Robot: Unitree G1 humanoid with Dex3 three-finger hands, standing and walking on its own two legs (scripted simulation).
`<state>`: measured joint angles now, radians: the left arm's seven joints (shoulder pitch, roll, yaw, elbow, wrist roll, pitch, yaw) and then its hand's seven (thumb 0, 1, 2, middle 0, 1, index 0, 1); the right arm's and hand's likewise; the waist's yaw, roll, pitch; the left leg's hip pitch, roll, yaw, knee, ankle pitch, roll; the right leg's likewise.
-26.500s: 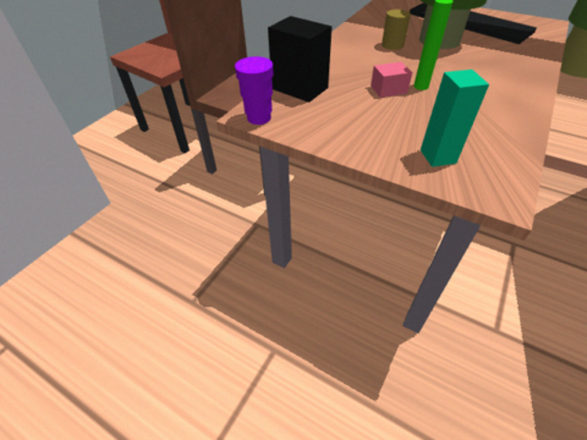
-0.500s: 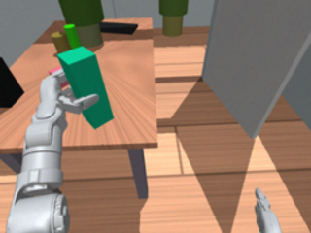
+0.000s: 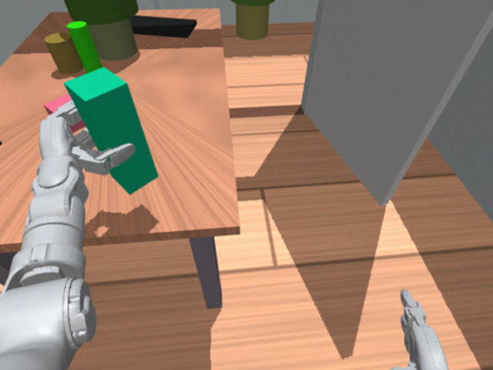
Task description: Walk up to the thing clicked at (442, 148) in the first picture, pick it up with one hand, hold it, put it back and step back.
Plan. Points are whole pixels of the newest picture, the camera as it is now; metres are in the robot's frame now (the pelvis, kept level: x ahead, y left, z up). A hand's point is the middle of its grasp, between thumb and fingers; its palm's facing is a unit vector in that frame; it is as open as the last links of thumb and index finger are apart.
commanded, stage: crouch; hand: left
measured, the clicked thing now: (118, 136) +0.46 +0.20 +0.16
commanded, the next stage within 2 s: lower in 1.08 s
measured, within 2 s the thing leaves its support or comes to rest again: neither
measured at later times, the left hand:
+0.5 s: hand (103, 135) +0.48 +0.23 +0.14, palm faces +0.25 -0.97 +0.00, open 10.4 cm
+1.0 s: hand (108, 128) +0.52 +0.24 +0.13, palm faces +0.25 -0.97 +0.01, open 10.4 cm
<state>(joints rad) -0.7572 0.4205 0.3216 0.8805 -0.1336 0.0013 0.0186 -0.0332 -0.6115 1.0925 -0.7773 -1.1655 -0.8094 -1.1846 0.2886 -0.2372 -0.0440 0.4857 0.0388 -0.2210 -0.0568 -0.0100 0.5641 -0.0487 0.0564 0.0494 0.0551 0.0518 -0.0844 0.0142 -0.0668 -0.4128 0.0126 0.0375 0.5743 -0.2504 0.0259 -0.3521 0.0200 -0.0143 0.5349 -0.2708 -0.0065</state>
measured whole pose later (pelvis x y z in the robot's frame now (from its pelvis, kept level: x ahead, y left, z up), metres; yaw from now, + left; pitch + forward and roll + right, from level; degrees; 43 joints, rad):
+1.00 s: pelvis +0.01 +0.01 -0.02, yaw -1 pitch +13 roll -2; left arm -0.93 0.56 0.38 1.14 -0.10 -0.16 -0.04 -0.03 -0.61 1.10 -0.77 -1.18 -0.80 -1.20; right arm 0.26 -0.25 -0.03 0.41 0.02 -0.11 -0.03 -0.01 0.54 -0.06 0.06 0.05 0.06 0.05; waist -0.15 0.01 -0.11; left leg -0.65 0.03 0.04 0.76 -0.34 0.03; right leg -0.58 0.04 -0.01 0.69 -0.34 0.00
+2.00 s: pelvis +0.02 +0.01 -0.04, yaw -1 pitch +20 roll -3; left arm -0.95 0.62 0.43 1.19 -0.06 -0.22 -0.07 -0.03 -0.57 1.05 -0.78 -1.12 -0.81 -1.14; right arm 0.28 -0.23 0.00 0.28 -0.01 -0.04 0.01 -0.01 0.53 -0.06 0.06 0.05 0.06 0.05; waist -0.19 0.02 -0.13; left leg -0.85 0.04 0.02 0.92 -0.42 0.03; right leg -0.77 0.04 -0.03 0.84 -0.42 0.00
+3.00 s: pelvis +0.02 +0.01 -0.05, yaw -2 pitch +22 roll -3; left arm -0.97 0.68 0.52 1.17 -0.03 -0.22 -0.05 -0.02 -0.51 0.16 -0.13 -0.16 -0.15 -0.15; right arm 0.32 -0.25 0.00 0.15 -0.01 0.03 0.02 -0.01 0.58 -0.04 0.06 0.05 0.06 0.05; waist -0.22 0.02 -0.15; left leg -0.91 0.05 0.02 0.98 -0.45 0.03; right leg -0.83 0.05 -0.03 0.90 -0.45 0.00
